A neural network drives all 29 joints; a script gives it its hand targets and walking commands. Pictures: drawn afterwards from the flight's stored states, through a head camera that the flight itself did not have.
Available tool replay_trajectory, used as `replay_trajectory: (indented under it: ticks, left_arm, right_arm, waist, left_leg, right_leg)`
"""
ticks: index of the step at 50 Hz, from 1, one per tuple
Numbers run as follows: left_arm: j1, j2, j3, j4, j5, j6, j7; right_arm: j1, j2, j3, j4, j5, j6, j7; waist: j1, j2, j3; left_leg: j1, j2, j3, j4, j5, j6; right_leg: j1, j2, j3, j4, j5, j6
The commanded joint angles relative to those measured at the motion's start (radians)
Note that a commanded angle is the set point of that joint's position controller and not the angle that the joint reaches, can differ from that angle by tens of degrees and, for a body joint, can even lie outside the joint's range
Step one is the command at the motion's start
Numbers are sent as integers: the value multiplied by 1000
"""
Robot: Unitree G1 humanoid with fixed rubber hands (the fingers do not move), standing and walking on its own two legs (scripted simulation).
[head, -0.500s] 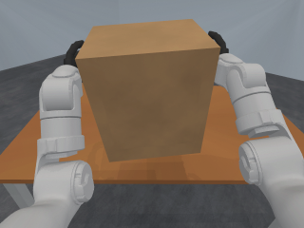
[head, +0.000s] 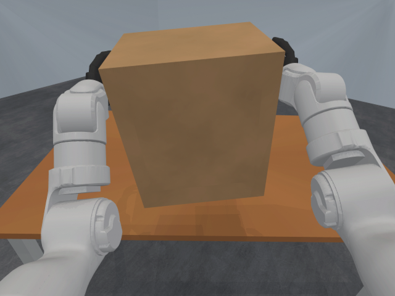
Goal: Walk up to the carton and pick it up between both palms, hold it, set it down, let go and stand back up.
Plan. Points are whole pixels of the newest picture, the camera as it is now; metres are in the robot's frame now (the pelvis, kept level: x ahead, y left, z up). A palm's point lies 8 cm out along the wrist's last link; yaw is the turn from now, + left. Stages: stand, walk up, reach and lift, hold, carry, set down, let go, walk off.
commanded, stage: hold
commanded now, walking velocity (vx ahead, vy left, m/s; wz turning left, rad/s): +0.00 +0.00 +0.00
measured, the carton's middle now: (195, 117) +0.37 +0.00 +0.26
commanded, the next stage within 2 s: none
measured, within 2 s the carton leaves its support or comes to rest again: neither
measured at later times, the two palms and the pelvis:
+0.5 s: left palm (97, 91) +0.37 +0.18 +0.32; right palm (283, 77) +0.37 -0.16 +0.34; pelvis +0.00 +0.00 +0.00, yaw +0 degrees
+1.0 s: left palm (95, 93) +0.36 +0.18 +0.32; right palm (284, 78) +0.37 -0.16 +0.34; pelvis +0.00 +0.00 +0.00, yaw +0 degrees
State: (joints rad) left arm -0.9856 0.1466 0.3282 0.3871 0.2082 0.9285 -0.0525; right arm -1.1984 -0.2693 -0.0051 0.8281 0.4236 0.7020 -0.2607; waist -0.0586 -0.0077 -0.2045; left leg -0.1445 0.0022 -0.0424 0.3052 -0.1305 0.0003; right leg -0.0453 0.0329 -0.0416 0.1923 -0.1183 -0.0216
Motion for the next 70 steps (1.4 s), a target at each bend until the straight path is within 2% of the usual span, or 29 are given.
replay_trajectory:
  ticks: [1,23,24,25,30,37,52,62,70]
  left_arm:
    - [-768,-427,-262,-167,-201,-84,-158]
    - [-744,-425,-274,-201,-200,-76,-168]
    - [-683,-467,-296,-245,-202,-74,-162]
    - [-692,-471,-299,-262,-202,-70,-160]
    - [-696,-455,-308,-282,-205,-48,-154]
    - [-693,-460,-320,-311,-208,-35,-158]
    - [-687,-442,-294,-261,-197,-27,-163]
    - [-689,-449,-306,-294,-203,-30,-168]
    - [-700,-449,-302,-283,-201,-25,-168]
  right_arm:
    - [-635,436,94,-213,127,-13,83]
    - [-613,429,112,-247,141,-4,70]
    - [-576,435,143,-290,152,-10,70]
    - [-581,438,147,-303,155,-8,71]
    - [-566,432,141,-284,141,1,78]
    - [-583,439,153,-338,145,9,75]
    - [-585,424,135,-289,146,19,78]
    - [-583,426,139,-311,152,19,77]
    - [-592,425,136,-301,149,21,81]
  waist:
    - [-10,39,-259]
    - [-11,42,-265]
    - [9,65,-273]
    - [8,65,-275]
    - [5,38,-210]
    - [4,29,-250]
    - [10,32,-216]
    - [5,42,-244]
    - [5,33,-229]
  left_leg:
    - [93,-31,10,-9,189,-32]
    - [121,-31,3,-3,244,-37]
    - [139,-33,25,1,246,-50]
    - [145,-33,25,-3,250,-51]
    - [119,-26,25,-16,197,-49]
    - [142,-33,29,-3,245,-46]
    - [117,-30,30,-16,192,-45]
    - [143,-31,27,-8,238,-50]
    - [128,-29,27,-15,205,-48]
  right_leg:
    - [39,9,25,-13,124,20]
    - [44,9,26,-12,161,19]
    - [64,10,26,-2,176,26]
    - [69,13,23,-3,179,28]
    - [49,16,17,-9,128,27]
    - [71,14,23,-5,189,34]
    - [59,12,22,-10,143,33]
    - [66,15,22,-9,182,30]
    - [59,15,21,-11,152,28]
